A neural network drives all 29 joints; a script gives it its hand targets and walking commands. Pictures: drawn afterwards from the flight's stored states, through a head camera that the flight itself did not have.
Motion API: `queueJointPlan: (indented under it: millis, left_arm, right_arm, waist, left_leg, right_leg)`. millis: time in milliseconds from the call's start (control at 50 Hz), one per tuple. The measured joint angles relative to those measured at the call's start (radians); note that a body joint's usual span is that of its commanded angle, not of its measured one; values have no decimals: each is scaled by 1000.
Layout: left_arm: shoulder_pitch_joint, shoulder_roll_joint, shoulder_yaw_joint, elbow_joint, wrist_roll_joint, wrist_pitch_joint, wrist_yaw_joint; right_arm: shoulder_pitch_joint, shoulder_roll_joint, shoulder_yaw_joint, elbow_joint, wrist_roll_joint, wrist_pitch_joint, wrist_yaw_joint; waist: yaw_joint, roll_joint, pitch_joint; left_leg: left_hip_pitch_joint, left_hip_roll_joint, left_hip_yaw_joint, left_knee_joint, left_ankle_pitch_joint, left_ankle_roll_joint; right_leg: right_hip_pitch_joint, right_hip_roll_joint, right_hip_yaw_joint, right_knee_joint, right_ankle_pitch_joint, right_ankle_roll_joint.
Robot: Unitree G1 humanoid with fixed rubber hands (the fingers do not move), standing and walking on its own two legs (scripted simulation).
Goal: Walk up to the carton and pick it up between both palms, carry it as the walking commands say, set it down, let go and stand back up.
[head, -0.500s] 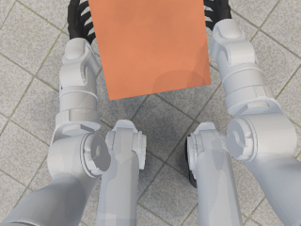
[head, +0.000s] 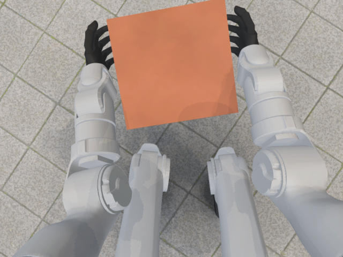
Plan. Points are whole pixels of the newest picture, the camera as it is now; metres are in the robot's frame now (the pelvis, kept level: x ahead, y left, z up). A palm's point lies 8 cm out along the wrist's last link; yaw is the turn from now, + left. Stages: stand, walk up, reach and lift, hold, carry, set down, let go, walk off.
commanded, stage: reach and lift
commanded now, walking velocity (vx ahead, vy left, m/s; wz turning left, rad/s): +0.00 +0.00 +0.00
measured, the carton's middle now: (174, 75) +0.48 +0.05 -0.17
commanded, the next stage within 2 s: none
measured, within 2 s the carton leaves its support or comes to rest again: neither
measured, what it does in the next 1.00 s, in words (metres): rises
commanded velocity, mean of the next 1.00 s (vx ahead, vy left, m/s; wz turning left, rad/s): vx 0.00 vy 0.00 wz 0.00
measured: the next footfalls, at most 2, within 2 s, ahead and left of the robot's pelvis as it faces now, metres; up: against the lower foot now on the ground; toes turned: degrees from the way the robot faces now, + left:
none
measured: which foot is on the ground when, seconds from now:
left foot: down 0.00-1.00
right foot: down 0.00-1.00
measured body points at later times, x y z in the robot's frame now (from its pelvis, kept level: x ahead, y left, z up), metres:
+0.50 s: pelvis +0.01 +0.00 +0.05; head +0.27 +0.01 +0.42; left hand +0.48 +0.20 -0.02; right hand +0.52 -0.10 -0.03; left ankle +0.12 +0.14 -0.42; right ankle +0.10 -0.13 -0.42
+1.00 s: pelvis +0.03 +0.00 +0.12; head +0.25 +0.01 +0.51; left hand +0.46 +0.19 +0.06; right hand +0.50 -0.11 +0.05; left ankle +0.12 +0.14 -0.42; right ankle +0.10 -0.13 -0.42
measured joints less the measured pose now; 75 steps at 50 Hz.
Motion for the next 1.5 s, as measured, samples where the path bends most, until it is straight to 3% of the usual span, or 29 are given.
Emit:
queueJointPlan:
  millis: [640, 1500]
  left_arm:
    - [148, -52, -9, -24, 40, 16, -9]
    - [420, -122, -71, -59, 38, -32, -8]
  right_arm:
    - [160, 59, -28, -31, -34, 8, 13]
    - [453, 124, -1, -81, -31, -49, 24]
  waist:
    - [-2, -6, -98]
    - [-4, -4, -118]
  left_leg:
    - [264, -3, -24, -210, 2, 3]
    - [787, 7, -42, -606, 46, 27]
  right_leg:
    - [262, 7, 11, -221, 15, -15]
    - [787, -10, 41, -628, 71, -38]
